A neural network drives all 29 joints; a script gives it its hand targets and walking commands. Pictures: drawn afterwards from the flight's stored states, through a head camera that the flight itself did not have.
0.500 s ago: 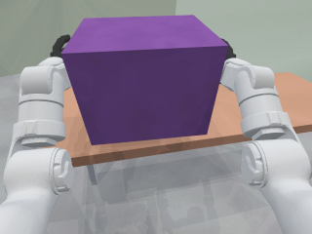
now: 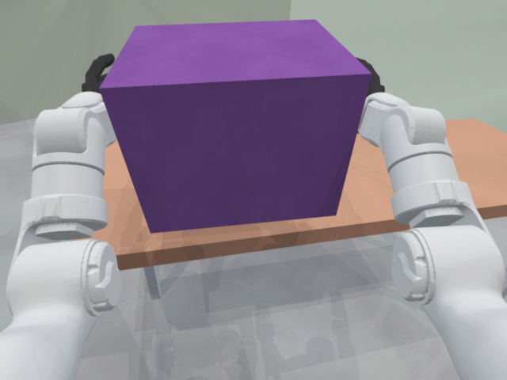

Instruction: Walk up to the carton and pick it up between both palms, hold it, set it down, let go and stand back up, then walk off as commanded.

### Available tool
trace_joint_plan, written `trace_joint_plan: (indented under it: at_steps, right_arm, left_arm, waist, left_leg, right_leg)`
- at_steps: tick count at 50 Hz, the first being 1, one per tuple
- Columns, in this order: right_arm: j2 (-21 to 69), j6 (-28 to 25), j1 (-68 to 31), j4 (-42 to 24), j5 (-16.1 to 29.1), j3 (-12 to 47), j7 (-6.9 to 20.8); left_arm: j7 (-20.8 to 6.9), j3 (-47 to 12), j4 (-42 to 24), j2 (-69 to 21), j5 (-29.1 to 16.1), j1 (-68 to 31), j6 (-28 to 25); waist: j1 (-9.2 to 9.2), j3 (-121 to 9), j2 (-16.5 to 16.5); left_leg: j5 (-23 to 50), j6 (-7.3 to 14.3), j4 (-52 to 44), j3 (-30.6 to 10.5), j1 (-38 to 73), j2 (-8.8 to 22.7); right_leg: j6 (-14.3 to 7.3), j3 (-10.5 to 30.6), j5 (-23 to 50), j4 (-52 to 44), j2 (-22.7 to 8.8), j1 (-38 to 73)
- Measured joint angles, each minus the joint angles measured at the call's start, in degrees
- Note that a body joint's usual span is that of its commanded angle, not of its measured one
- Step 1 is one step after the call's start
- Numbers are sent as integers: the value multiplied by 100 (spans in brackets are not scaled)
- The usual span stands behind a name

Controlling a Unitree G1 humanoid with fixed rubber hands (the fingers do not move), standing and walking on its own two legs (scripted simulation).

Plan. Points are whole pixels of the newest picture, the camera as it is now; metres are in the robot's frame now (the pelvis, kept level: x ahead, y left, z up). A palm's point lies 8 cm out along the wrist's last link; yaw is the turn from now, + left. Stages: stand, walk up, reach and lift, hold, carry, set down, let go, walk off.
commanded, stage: set down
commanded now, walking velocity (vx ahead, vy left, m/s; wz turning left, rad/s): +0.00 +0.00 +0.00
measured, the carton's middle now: (236, 121) +0.41 +0.03 +0.29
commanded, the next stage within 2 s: none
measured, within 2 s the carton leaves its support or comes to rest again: neither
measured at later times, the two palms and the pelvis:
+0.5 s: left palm (106, 126) +0.42 +0.23 +0.27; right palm (342, 115) +0.44 -0.14 +0.29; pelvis +0.02 +0.00 +0.00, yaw +0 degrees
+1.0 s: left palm (107, 126) +0.45 +0.24 +0.26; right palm (329, 115) +0.47 -0.13 +0.28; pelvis +0.03 +0.00 +0.00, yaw +0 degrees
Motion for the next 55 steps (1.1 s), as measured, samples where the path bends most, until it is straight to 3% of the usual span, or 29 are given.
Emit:
trace_joint_plan:
  at_steps: [10,20,39,55]
  right_arm:
    - [126,-1177,-373,1418,-710,0,405]
    - [158,-1897,-375,1986,-765,-1,510]
    - [161,-2181,-376,2086,-581,-1,523]
    - [172,-2271,-376,2117,-680,0,529]
  left_arm:
    - [-149,237,1249,-39,146,-129,-1219]
    - [-149,147,1642,-39,146,-131,-1764]
    - [-128,152,1489,-39,146,-132,-1806]
    - [-136,155,1626,-39,146,-131,-1981]
  waist:
    - [108,0,-30]
    - [109,3,-186]
    - [135,125,-286]
    - [198,199,-292]
  left_leg:
    - [-24,0,0,0,0,0]
    - [-87,0,-1,0,0,0]
    - [-221,0,-1,-4,0,2]
    - [-268,1,-1,-5,1,3]
  right_leg:
    - [0,0,-22,0,0,0]
    - [-1,0,-93,-2,0,1]
    - [-10,0,-139,-179,0,85]
    - [-10,0,-161,-226,0,107]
